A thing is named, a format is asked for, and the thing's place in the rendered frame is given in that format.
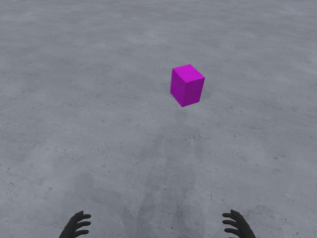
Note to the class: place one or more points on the right robot hand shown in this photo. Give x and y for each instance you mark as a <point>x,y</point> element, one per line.
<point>243,228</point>

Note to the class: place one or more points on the carton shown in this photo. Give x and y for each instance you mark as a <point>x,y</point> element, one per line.
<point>186,84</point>

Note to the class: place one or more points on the left robot hand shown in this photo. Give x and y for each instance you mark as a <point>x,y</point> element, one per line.
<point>69,230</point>

